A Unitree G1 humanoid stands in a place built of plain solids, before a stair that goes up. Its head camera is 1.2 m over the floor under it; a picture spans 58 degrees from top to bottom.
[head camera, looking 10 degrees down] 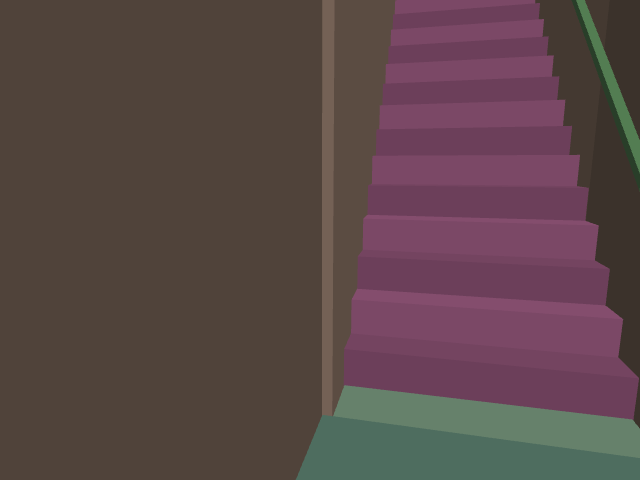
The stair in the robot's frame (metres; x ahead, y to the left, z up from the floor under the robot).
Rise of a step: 0.21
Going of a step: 0.22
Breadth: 1.40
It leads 13 degrees to the right of straight ahead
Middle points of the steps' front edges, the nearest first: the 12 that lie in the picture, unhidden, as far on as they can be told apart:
2.05 -0.81 0.21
2.27 -0.87 0.42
2.49 -0.92 0.63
2.70 -0.97 0.84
2.92 -1.02 1.05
3.14 -1.07 1.26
3.36 -1.13 1.47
3.58 -1.18 1.68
3.80 -1.23 1.89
4.02 -1.28 2.10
4.23 -1.34 2.31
4.45 -1.39 2.52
